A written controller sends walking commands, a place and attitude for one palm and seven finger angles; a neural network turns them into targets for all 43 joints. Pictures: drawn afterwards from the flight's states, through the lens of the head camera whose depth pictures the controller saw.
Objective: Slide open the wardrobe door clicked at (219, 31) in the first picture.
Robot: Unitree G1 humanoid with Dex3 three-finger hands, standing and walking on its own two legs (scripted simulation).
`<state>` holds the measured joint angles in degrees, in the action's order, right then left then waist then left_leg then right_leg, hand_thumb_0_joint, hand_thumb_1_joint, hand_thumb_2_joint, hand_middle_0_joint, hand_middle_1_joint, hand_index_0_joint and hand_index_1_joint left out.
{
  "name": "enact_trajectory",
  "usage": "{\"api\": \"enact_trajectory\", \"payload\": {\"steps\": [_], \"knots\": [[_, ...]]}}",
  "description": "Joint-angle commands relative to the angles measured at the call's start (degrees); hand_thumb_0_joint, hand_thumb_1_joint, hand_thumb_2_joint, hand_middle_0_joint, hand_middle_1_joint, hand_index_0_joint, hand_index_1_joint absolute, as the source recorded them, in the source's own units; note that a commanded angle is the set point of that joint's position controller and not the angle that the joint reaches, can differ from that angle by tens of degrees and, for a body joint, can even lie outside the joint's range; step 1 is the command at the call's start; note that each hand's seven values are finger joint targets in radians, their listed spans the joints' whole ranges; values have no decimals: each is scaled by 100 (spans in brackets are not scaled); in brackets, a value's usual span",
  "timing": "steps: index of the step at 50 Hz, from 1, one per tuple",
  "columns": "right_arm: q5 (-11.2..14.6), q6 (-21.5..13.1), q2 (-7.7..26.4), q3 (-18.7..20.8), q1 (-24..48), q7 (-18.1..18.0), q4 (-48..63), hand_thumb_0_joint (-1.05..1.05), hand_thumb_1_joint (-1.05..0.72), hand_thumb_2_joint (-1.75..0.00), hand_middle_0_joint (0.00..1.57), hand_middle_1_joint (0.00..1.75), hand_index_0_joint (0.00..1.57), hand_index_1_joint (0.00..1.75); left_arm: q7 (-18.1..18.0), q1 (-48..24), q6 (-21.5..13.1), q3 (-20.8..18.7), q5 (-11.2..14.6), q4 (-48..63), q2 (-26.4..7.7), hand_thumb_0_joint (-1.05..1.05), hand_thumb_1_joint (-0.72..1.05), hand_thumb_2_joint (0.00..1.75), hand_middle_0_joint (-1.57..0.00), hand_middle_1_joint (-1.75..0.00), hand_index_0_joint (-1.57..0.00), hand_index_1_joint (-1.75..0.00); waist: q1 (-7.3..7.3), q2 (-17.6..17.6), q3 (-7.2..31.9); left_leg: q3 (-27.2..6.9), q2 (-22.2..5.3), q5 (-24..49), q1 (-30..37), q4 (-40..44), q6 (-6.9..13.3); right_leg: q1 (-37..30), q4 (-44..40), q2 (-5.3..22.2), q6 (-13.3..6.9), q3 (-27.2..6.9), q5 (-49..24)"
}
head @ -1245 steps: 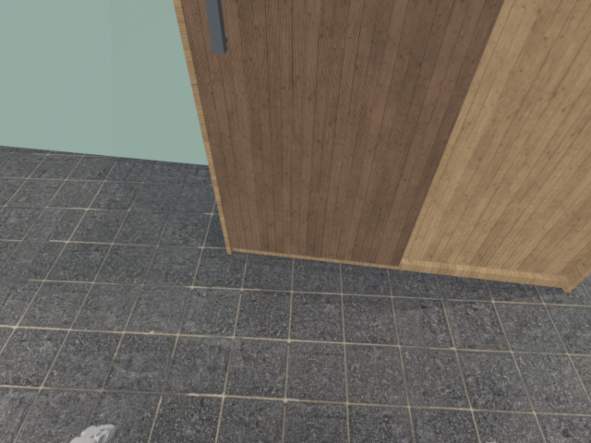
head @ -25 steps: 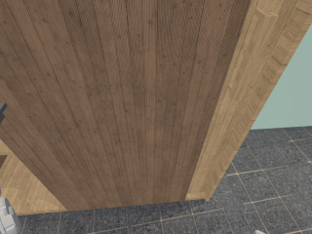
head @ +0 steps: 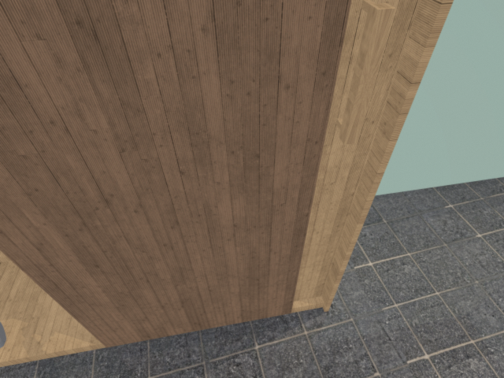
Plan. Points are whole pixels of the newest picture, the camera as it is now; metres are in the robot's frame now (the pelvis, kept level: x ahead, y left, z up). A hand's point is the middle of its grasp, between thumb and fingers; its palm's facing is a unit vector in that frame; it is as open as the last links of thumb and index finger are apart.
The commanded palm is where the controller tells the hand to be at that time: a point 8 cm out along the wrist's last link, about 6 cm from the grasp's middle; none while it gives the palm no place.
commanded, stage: stop walking and hold the door there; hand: left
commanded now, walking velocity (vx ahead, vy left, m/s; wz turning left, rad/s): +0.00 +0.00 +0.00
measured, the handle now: out of the picture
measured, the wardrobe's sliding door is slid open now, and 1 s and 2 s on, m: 0.53 0.53 0.53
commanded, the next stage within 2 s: loosen the grip on the handle in 1.70 s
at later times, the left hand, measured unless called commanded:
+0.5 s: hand out of the picture +0.37 +0.43 +0.22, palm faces +0.64 -0.74 -0.22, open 5.8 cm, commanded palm +0.32 +0.45 +0.20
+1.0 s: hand out of the picture +0.36 +0.43 +0.22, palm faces +0.48 -0.85 -0.20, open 6.3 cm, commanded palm +0.32 +0.46 +0.20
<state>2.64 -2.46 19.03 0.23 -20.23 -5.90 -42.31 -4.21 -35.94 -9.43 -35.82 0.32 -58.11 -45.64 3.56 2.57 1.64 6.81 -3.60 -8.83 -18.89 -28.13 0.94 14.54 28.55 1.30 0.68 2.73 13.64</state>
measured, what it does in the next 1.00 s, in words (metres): steps to the left: right foot, then left foot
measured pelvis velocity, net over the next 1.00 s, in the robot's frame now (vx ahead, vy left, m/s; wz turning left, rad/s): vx -0.01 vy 0.16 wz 0.15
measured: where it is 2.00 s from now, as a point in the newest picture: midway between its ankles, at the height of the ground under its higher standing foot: outside the picture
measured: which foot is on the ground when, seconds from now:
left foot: down 0.00-0.64, up 0.66-0.96, down 0.98-1.00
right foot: down 0.00-0.40, up 0.42-0.64, down 0.66-0.96, up 0.98-1.00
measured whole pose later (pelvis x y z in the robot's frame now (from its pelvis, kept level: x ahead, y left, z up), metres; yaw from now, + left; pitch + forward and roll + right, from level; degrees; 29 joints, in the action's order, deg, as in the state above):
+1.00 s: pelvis -0.01 +0.16 -0.02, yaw +9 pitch +0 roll +3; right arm 2.0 -2.9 17.3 2.5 -8.7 -4.6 -38.9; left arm -5.2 -33.1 -8.8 -17.1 2.9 -14.6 -23.1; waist 0.2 -0.3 -7.8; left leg 7.8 -4.3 -8.0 -22.4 -34.7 -1.5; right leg 18.0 54.9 15.4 5.0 3.8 30.2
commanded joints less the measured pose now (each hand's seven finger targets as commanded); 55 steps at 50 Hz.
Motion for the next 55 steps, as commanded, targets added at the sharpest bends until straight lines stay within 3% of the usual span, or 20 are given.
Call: {"api": "enact_trajectory", "payload": {"steps": [1, 7, 15, 18, 20, 21, 23, 29, 31, 32, 33, 37, 43, 46, 47, 48, 49, 50, 51, 55], "knots": [[40, -193, 889, 300, 236, -49, 637, 0, -90, -90, 20, 30, 20, 30, -53, -1241, -109, 15, -86, 559, -1815, 0, 90, 90, -45, -140, -45, -140, -269, -137, 613, -523, -389, -696, 492, 281, 20, 277, -858, 582, -173, -616, 609], [1, -148, 921, 319, 336, -42, 575, 0, -90, -90, 20, 30, 20, 30, -14, -1188, -159, -159, -112, 527, -1991, 0, 90, 90, -45, -140, -45, -140, -280, -366, 527, -578, -354, -340, 517, 43, 44, 446, -789, 684, -144, -624, 430], [4, -90, 874, 400, 495, -21, 541, 0, -90, -90, 20, 30, 20, 30, 6, -1404, -255, 65, -102, 818, -1758, 0, 90, 90, -45, -140, -45, -140, -287, -1130, 291, -722, 27, -1003, -6, -932, -67, 164, -749, 2046, -539, -1111, -967], [-17, -72, 829, 391, 594, -23, 642, 0, -90, -90, 20, 30, 20, 30, 38, -1411, -366, 390, -84, 1419, -1308, 0, 90, 90, -45, -140, -45, -140, -255, -733, 424, -762, -246, 395, 682, 81, 45, 544, 212, 1465, -123, -335, -649], [-11, -18, 880, 338, 775, -16, 795, 0, -90, -90, 20, 30, 20, 30, 64, -1589, -568, 740, 22, 2027, -889, 0, 90, 90, -45, -140, -45, -140, -250, 1091, 529, -2050, -1097, 1259, 673, 889, 490, 876, 1968, 453, 200, 294, 1215], [-58, -88, 760, 308, 808, 29, 904, 0, -90, -90, 20, 30, 20, 30, 28, -1653, -611, 747, -16, 2528, -896, 0, 90, 90, -45, -140, -45, -140, -317, 1286, 817, -2518, -1386, 1426, 688, 1281, 738, 960, 3010, 236, 150, 135, 2173], [-2, -174, 708, 326, 842, 14, 832, 0, -90, -90, 20, 30, 20, 30, -48, -1629, -510, 800, 66, 2757, -749, 0, 90, 90, -45, -140, -45, -140, -391, 718, 1045, -2021, -1172, 1564, 900, 1038, 842, 1006, 3442, 246, 140, 116, 1951], [30, -312, 555, 206, 1061, 152, 935, 0, -90, -90, 20, 30, 20, 30, -64, -1671, -194, 1037, 159, 2915, -497, 0, 90, 90, -45, -140, -45, -140, -537, 880, 1193, -1081, -563, 428, 438, 969, 683, -471, 1109, 239, 112, 727, 1404], [-20, -240, 535, 190, 1089, 252, 1007, 0, -90, -90, 20, 30, 20, 30, -31, -1583, -165, 892, 138, 2763, -713, 0, 90, 90, -45, -140, -45, -140, -706, -89, 1102, -897, -87, -391, -884, -421, 218, -1917, -1017, 1288, -341, -163, 152], [-39, -179, 552, 231, 843, 291, 1107, 0, -90, -90, 20, 30, 20, 30, -11, -1474, -163, 727, 64, 2665, -965, 0, 90, 90, -45, -140, -45, -140, -642, -2005, 681, -758, 604, -2000, -2615, -2579, -291, -2438, -1664, 3195, -1062, -2962, -799], [-126, -259, 848, 292, 1003, 309, 971, 0, -90, -90, 20, 30, 20, 30, -65, -1630, -104, 581, 222, 2353, -943, 0, 90, 90, -45, -140, -45, -140, -584, -1176, 495, -1485, 237, -1821, -2657, -3919, -446, -1644, -1363, 3704, -1131, -2676, -1666], [-67, -347, 445, 158, 1201, 355, 843, 0, -90, -90, 20, 30, 20, 30, 6, -1671, -205, 679, 163, 2980, -673, 0, 90, 90, -45, -140, -45, -140, -465, -1518, 365, -853, 67, -1211, -2731, -3852, -388, -1912, -473, 2391, -234, -242, -3354], [-132, -284, 36, 142, 1454, 198, 1015, 0, -90, -90, 20, 30, 20, 30, -48, -1588, -294, 987, 79, 4105, -70, 0, 90, 90, -45, -140, -45, -140, -600, -1886, 625, 558, 460, -967, -343, -1046, -362, -1141, 121, 2031, -76, 508, -4352], [-76, -196, 41, 225, 1508, 70, 1078, 0, -90, -90, 20, 30, 20, 30, -84, -1881, -304, 1540, 133, 5160, 566, 0, 90, 90, -45, -140, -45, -140, -272, -1500, 1243, 968, 531, 331, 1306, 70, -321, -615, 1602, 1719, 94, 966, -3804], [-43, -220, 267, 319, 1389, 50, 1112, 0, -90, -90, 20, 30, 20, 30, -52, -1870, -371, 1709, 183, 5567, 775, 0, 90, 90, -45, -140, -45, -140, -156, -220, 1549, -9, -259, 1619, 2279, 64, 47, 473, 2957, 1141, 227, 901, -1500], [0, -298, 487, 372, 1283, 93, 1203, 0, -90, -90, 20, 30, 20, 30, -8, -1984, -466, 2104, 261, 6117, 1177, 0, 90, 90, -45, -140, -45, -140, -141, 1303, 1947, -1949, -1766, 4009, 2683, 188, 835, 1491, 4305, 414, 353, 415, 2369], [-1, -436, 445, 351, 1244, 186, 1206, 0, -90, -90, 20, 30, 20, 30, 68, -2443, -525, 2511, 178, 6360, 1569, 0, 90, 90, -45, -140, -45, -140, -160, 761, 1780, -2254, -1922, 3012, 1860, 477, 1033, 1323, 4836, 239, 196, -87, 2510], [49, -484, 225, 344, 1318, 150, 1107, 0, -90, -90, 20, 30, 20, 30, 59, -1792, -435, 2674, 236, 5995, 1955, 0, 90, 90, -45, -140, -45, -140, -214, 551, 1595, -2139, -1913, 2321, 1911, 335, 1273, 1585, 4664, 340, 187, -237, 2214], [-14, -457, 305, 316, 1360, 85, 1048, 0, -90, -90, 20, 30, 20, 30, -36, -1853, -335, 2046, 162, 6073, 1175, 0, 90, 90, -45, -140, -45, -140, -307, 794, 1624, -1975, -1860, 1925, 1699, 291, 1273, 1501, 4321, 474, 202, -307, 1958], [-80, -447, 157, 86, 1330, 61, 1141, 0, -90, -90, 20, 30, 20, 30, -6, -2342, -38, 2454, 207, 6146, 1496, 0, 90, 90, -45, -140, -45, -140, -288, 856, 1311, -1175, -1504, 844, 774, 411, 805, 189, 2091, 166, 115, -14, 1365]]}}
